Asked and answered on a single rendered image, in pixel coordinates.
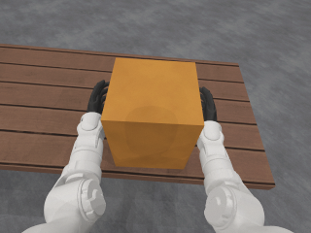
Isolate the left robot forearm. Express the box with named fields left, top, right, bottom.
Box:
left=44, top=112, right=105, bottom=220

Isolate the table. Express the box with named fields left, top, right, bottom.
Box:
left=0, top=44, right=276, bottom=190

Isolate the right robot forearm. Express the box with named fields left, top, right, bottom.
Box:
left=196, top=120, right=255, bottom=197

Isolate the robot left upper arm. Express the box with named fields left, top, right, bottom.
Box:
left=21, top=178, right=106, bottom=233

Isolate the robot right upper arm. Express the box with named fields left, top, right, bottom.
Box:
left=204, top=185, right=293, bottom=233

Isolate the robot left hand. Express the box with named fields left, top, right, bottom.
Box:
left=86, top=80, right=110, bottom=115

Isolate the carton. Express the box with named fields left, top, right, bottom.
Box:
left=100, top=57, right=205, bottom=170

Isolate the robot right hand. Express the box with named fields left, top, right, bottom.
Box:
left=199, top=86, right=218, bottom=122

